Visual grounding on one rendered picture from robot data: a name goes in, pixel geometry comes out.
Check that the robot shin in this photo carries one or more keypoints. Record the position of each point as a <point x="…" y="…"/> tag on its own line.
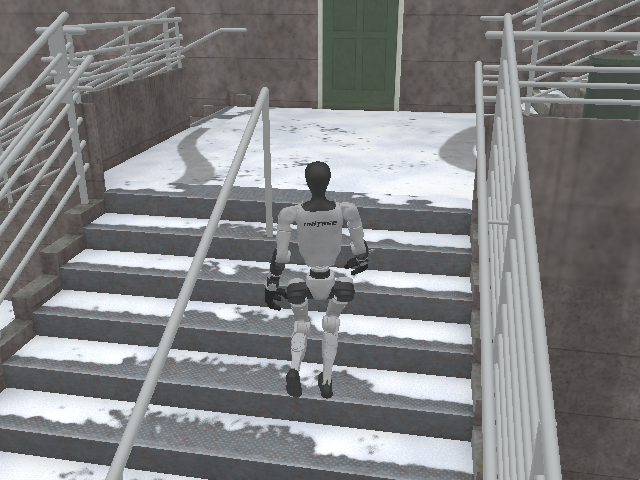
<point x="298" y="348"/>
<point x="329" y="350"/>

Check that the robot left hand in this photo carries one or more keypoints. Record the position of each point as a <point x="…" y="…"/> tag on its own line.
<point x="270" y="295"/>

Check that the robot right upper arm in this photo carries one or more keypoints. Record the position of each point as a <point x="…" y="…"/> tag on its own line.
<point x="350" y="213"/>

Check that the robot right hand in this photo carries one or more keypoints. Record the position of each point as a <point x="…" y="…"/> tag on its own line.
<point x="353" y="262"/>

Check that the robot left forearm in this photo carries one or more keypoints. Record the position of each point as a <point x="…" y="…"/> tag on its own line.
<point x="275" y="273"/>

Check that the robot right forearm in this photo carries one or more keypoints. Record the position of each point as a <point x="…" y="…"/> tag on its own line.
<point x="362" y="259"/>

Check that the robot left upper arm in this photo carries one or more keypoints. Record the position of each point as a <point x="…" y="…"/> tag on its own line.
<point x="286" y="216"/>

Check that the left robot shin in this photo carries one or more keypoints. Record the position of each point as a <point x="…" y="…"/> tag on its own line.
<point x="298" y="348"/>

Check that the right robot shin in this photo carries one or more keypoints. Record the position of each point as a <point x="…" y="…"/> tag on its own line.
<point x="329" y="350"/>

